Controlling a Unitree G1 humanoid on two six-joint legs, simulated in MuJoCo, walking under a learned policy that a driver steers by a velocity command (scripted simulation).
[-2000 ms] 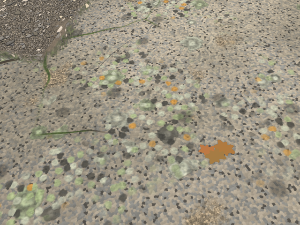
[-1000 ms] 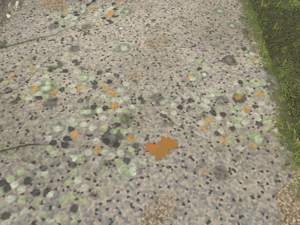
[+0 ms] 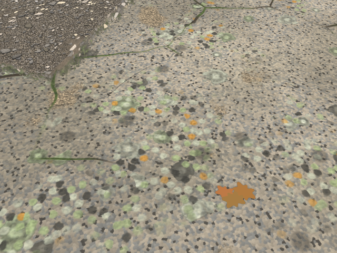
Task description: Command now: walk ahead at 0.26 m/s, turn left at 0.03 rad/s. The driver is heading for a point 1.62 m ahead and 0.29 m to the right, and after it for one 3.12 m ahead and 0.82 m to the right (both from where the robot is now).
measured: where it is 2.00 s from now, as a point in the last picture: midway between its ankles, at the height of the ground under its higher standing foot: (218, 161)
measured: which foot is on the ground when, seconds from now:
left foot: down 0.00-0.52, up 0.54-0.98, down 1.00-1.00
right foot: down 0.00-0.08, up 0.10-0.48, down 0.50-1.00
